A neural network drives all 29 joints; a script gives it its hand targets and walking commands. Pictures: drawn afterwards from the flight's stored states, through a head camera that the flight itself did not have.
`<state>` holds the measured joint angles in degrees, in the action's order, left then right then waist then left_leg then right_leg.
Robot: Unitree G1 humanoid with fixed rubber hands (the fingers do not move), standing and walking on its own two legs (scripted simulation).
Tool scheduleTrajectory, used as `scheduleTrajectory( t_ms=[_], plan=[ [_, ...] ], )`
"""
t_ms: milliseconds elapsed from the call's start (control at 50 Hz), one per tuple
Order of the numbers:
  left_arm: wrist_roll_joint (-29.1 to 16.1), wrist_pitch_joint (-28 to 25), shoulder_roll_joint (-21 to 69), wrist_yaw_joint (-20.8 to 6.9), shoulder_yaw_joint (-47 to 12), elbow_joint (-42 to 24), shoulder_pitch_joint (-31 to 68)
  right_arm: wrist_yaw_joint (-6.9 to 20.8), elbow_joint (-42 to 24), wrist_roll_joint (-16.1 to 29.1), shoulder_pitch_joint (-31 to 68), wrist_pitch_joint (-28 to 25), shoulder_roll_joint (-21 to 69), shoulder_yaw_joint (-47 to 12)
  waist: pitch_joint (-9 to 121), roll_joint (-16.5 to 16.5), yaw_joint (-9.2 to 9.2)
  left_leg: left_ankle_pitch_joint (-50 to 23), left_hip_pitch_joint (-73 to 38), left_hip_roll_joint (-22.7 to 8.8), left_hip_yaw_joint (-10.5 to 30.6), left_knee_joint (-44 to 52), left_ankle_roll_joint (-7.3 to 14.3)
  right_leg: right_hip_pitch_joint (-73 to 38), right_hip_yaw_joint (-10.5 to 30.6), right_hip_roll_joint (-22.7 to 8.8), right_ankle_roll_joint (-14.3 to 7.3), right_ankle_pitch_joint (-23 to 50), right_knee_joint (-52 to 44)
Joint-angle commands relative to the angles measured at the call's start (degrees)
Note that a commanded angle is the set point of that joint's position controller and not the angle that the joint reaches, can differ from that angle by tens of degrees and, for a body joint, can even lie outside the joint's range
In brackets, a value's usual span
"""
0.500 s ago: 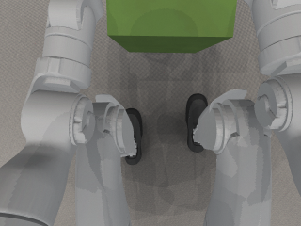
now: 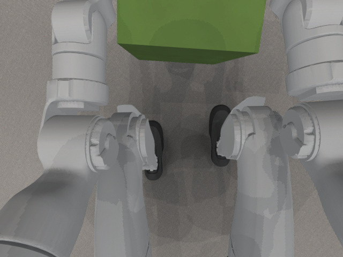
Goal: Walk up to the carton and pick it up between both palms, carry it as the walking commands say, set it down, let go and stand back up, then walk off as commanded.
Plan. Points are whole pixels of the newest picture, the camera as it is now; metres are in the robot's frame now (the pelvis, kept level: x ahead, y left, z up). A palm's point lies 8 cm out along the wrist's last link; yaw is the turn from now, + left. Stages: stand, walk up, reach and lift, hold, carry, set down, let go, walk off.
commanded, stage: reach and lift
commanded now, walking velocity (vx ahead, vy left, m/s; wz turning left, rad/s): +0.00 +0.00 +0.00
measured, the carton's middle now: (184, 3) +0.54 -0.02 -0.17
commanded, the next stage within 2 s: none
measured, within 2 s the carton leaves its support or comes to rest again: neither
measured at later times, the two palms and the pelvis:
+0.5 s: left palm out of the picture +0.54 +0.12 +0.01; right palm out of the picture +0.54 -0.17 -0.01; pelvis -0.01 +0.00 +0.05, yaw +0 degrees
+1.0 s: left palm out of the picture +0.53 +0.12 +0.08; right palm out of the picture +0.52 -0.17 +0.06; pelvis -0.01 +0.00 +0.11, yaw +0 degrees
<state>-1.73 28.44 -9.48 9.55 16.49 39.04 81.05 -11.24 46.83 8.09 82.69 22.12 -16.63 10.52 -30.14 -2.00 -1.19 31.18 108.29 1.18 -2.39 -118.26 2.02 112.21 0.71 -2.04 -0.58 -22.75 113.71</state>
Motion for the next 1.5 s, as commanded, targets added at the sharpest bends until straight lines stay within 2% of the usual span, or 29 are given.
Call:
scheduleTrajectory(
  t_ms=[0, 40, 120, 140, 160, 240, 280, 360, 420, 460, 540, 600, 680, 760, 800, 860, 880, 940, 960, 980, 1020, 1040, 1060, 1140, 1280, 1300, 1380, 1460, 1480],
  plan=[
    [-13.4, -3.8, 66.2, -15.7, -31.1, -21.9, 52.6, 19.3, -24.4, 4.1, 45.8, 3.2, 68.0, -24.0, 151.7, 4.1, -4.48, -12.9, -41.2, 8.9, 0.3, 18.5, -1.9, -64.1, -3.5, 10.1, -1.2, 14.1, -11.9],
    [-11.7, -3.4, 64.3, -16.5, -29.3, -21.5, 56.4, 19.5, -17.9, 0.8, 40.4, 4.4, 70.9, -18.1, 144.1, 4.3, -6.34, -8.9, -39.0, 9.0, 0.8, 21.2, -1.8, -60.2, -4.7, 10.8, -0.9, 11.9, -13.5],
    [-10.3, -3.5, 63.0, -16.7, -29.1, -24.4, 56.4, 19.8, -21.6, 3.5, 44.9, 4.8, 76.3, -21.8, 152.6, 3.7, -1.47, -8.9, -42.3, 9.1, -1.3, 21.7, -1.6, -69.8, -2.4, 10.6, -0.2, 10.1, -15.9],
    [-12.5, -3.6, 63.4, -16.9, -31.5, -26.8, 59.1, 20.0, -17.6, 0.2, 39.4, 5.9, 72.5, -19.5, 150.2, 6.0, -6.33, -7.2, -41.0, 9.3, -1.0, 21.9, -2.0, -67.1, -4.0, 10.6, -0.7, 10.1, -16.0],
    [-11.3, -3.1, 64.5, -17.2, -29.8, -23.3, 57.2, 19.6, -20.0, 2.1, 43.1, 4.8, 74.2, -20.2, 149.0, 2.0, -4.01, -7.1, -41.4, 9.2, -0.5, 22.7, -1.1, -66.1, -2.0, 10.2, -0.2, 8.5, -16.1],
    [-12.7, -2.8, 65.0, -17.3, -30.3, -25.7, 57.9, 19.9, -22.7, 2.4, 43.7, 5.5, 75.3, -21.2, 154.2, 7.0, -5.04, -4.8, -43.6, 8.8, 0.9, 24.5, -1.4, -72.6, -2.8, 10.7, -0.4, 7.2, -18.1],
    [-11.4, -2.6, 63.9, -17.4, -28.7, -22.5, 58.9, 19.9, -19.9, 4.4, 45.5, 6.2, 76.2, -23.7, 152.1, 6.3, -0.95, -4.3, -42.4, 8.7, -0.1, 25.1, -0.7, -71.2, -2.8, 10.0, -0.1, 6.2, -17.6],
    [-11.7, -1.1, 66.2, -18.0, -31.2, -20.8, 55.6, 19.4, -21.3, 1.7, 43.8, 6.1, 75.9, -21.3, 151.1, 4.4, -5.56, -3.2, -44.2, 9.0, 0.7, 26.4, -1.5, -71.0, -2.6, 10.3, -0.1, 5.9, -20.4],
    [-10.8, -1.4, 66.3, -18.1, -29.0, -21.5, 54.9, 19.4, -25.0, 2.5, 45.4, 6.2, 76.0, -22.9, 154.3, 5.7, -2.61, -3.7, -44.4, 9.1, 1.5, 28.2, -0.8, -73.9, -1.4, 10.4, -0.3, 6.0, -21.4],
    [-10.2, -1.5, 65.8, -18.6, -28.8, -20.4, 52.7, 19.9, -14.9, 0.5, 38.3, 7.4, 78.6, -19.7, 147.2, 4.2, -3.09, -3.4, -43.6, 8.7, 1.2, 29.4, -1.3, -72.8, -1.6, 10.3, 0.1, 5.2, -22.7],
    [-10.6, -0.7, 70.0, -18.6, -31.0, -20.6, 49.8, 20.4, -20.0, -0.4, 37.1, 7.0, 75.8, -20.1, 153.1, 4.0, -5.79, -6.9, -50.6, 8.9, 3.1, 31.1, -2.2, -70.7, -3.4, 10.9, -0.7, 9.5, -23.0],
    [-13.3, -1.1, 70.2, -18.6, -33.6, -24.7, 48.9, 20.0, -30.1, 3.9, 40.9, 5.9, 76.4, -24.8, 162.2, 3.0, -4.80, -13.0, -57.3, 9.1, 3.1, 31.9, -1.8, -78.5, -1.8, 11.0, -0.3, 14.8, -24.9],
    [-12.1, -1.5, 66.9, -17.9, -31.7, -21.3, 49.1, 19.9, -26.1, 3.5, 41.9, 6.3, 75.7, -24.7, 152.8, 7.4, -1.35, -7.9, -54.0, 8.7, 3.9, 32.5, -0.9, -73.6, -1.2, 10.5, -0.6, 7.7, -26.1],
    [-12.1, -1.7, 69.1, -17.9, -32.5, -25.5, 49.1, 19.6, -27.5, 2.9, 40.4, 6.5, 77.6, -25.9, 153.7, 6.3, -4.05, -6.4, -52.2, 9.7, 2.2, 33.6, -1.6, -83.3, 0.1, 10.5, -0.1, 7.1, -29.6],
    [-9.6, -1.0, 69.5, -17.8, -32.8, -22.0, 46.1, 20.3, -26.6, 2.7, 39.5, 6.4, 78.0, -25.2, 154.8, 5.5, -1.18, -8.9, -57.2, 9.6, 2.6, 36.5, -2.2, -79.3, -1.7, 10.8, -0.4, 10.3, -29.9],
    [-12.6, -1.9, 70.0, -18.5, -34.3, -28.3, 51.0, 19.9, -26.7, 2.1, 36.3, 7.0, 79.8, -24.0, 159.5, 5.5, -4.46, -8.1, -58.3, 9.3, 2.1, 36.4, -2.0, -86.8, 0.0, 11.3, -0.2, 9.3, -31.7],
    [-9.6, -0.9, 70.0, -18.5, -30.2, -17.2, 44.1, 20.0, -23.6, 2.0, 38.3, 7.4, 79.1, -24.9, 149.7, 7.8, -1.76, -6.1, -53.3, 9.5, 2.5, 37.4, -1.7, -82.5, -1.2, 10.6, 0.2, 7.6, -30.9],
    [-12.0, -0.8, 71.3, -19.1, -33.9, -23.3, 42.9, 19.5, -32.1, 4.2, 40.2, 6.4, 78.7, -28.2, 160.8, 4.5, -1.80, -10.1, -59.5, 10.1, 2.2, 38.3, -1.6, -92.3, 0.2, 10.2, 0.3, 11.5, -32.6],
    [-11.3, -0.5, 72.8, -19.0, -33.4, -17.8, 40.6, 19.6, -26.1, 2.7, 36.5, 6.8, 77.4, -25.0, 150.4, 5.9, -4.94, -6.5, -57.0, 8.2, 5.2, 40.9, -1.0, -83.6, -1.5, 10.4, 0.5, 9.5, -31.8],
    [-11.2, -1.7, 69.4, -19.0, -32.3, -24.8, 43.4, 19.5, -27.8, 4.4, 36.2, 7.1, 82.1, -27.2, 155.2, 6.4, -0.52, -9.2, -56.3, 9.2, 3.1, 38.4, -0.8, -90.9, 2.6, 10.5, 0.4, 7.7, -34.3],
    [-11.6, -1.5, 70.7, -19.8, -32.8, -22.3, 45.3, 19.5, -27.7, 2.4, 36.8, 6.9, 80.9, -26.1, 152.5, 8.4, -2.74, -6.4, -56.0, 9.3, 4.3, 40.8, -0.7, -88.7, 0.8, 10.2, -0.1, 7.8, -34.5],
    [-8.6, -1.5, 70.0, -20.0, -30.2, -13.8, 38.8, 19.9, -24.0, 1.5, 37.1, 6.2, 78.5, -24.8, 140.3, 6.7, -1.49, -5.4, -52.1, 8.8, 4.6, 41.3, -0.6, -80.7, 0.3, 9.6, 0.3, 5.9, -33.9],
    [-10.5, -1.8, 71.5, -19.9, -32.5, -20.5, 40.5, 19.7, -29.9, 3.7, 36.0, 6.2, 82.1, -28.6, 153.1, 6.2, 0.27, -10.0, -58.9, 9.3, 3.1, 40.9, -1.0, -91.5, 2.8, 10.1, 0.0, 8.6, -36.2],
    [-12.4, -1.9, 71.8, -19.5, -35.4, -28.1, 43.8, 19.9, -32.7, 4.8, 37.1, 6.4, 80.6, -28.7, 159.6, 4.6, -1.47, -12.3, -66.2, 9.5, 4.0, 43.5, -1.6, -93.0, 0.5, 10.5, -0.4, 12.6, -36.9],
    [-11.0, -0.9, 69.7, -19.6, -33.3, -20.7, 42.1, 20.1, -25.9, 3.4, 36.0, 7.6, 80.3, -26.6, 145.0, 5.5, -0.96, -2.1, -62.0, 8.2, 4.7, 47.3, -0.8, -89.3, 1.7, 9.5, -0.1, 2.6, -40.6],
    [-10.4, -0.3, 74.1, -19.7, -33.0, -17.0, 37.7, 20.4, -27.3, 2.2, 35.3, 6.8, 78.8, -26.2, 146.8, 4.9, -3.19, -6.0, -66.6, 8.7, 4.8, 47.7, -2.0, -89.8, 0.9, 9.5, -0.4, 6.3, -41.8],
    [-9.1, -0.6, 69.6, -20.5, -29.9, -17.1, 38.9, 20.6, -26.4, 2.7, 35.2, 7.2, 81.3, -26.9, 143.3, 5.2, -0.61, -0.7, -63.9, 7.5, 5.4, 49.4, -0.8, -92.1, 4.1, 8.9, 0.3, -2.0, -44.3],
    [-8.5, -0.2, 71.3, -21.8, -32.5, -20.8, 34.9, 21.0, -31.1, 2.1, 32.2, 7.4, 81.8, -28.5, 151.2, 4.5, -0.10, -6.5, -68.4, 7.9, 5.2, 52.2, -1.4, -99.7, 3.5, 9.1, 0.2, 6.0, -46.4],
    [-9.0, -0.4, 73.0, -21.6, -32.5, -18.0, 37.9, 21.3, -25.6, -0.4, 32.5, 7.3, 79.2, -25.3, 145.1, 5.3, -3.02, -2.7, -66.5, 7.0, 7.0, 53.2, -1.7, -91.8, 1.2, 9.4, -0.2, 4.5, -45.1]
  ],
)
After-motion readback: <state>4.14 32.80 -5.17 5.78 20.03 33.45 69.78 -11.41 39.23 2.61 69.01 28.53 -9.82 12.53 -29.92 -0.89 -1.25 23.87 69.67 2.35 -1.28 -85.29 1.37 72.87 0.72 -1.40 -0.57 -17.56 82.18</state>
